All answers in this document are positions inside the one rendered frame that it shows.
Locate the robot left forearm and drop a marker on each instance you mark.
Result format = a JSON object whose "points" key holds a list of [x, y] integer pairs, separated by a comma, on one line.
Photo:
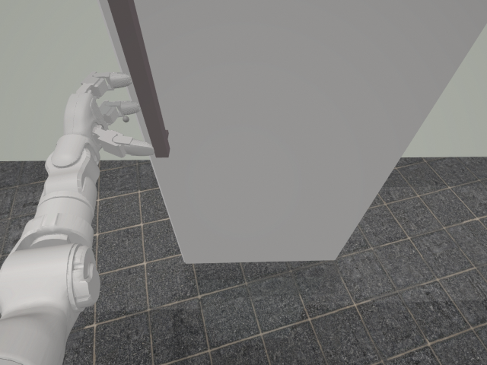
{"points": [[66, 207]]}

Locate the left robot hand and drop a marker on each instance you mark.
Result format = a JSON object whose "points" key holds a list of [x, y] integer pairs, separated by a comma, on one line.
{"points": [[82, 115]]}

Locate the handle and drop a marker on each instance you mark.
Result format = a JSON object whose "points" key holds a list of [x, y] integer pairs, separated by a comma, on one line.
{"points": [[130, 35]]}

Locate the left robot upper arm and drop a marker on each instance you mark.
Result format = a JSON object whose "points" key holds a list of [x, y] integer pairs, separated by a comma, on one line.
{"points": [[42, 292]]}

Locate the fridge door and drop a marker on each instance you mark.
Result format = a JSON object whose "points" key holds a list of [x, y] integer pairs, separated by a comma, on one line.
{"points": [[286, 117]]}

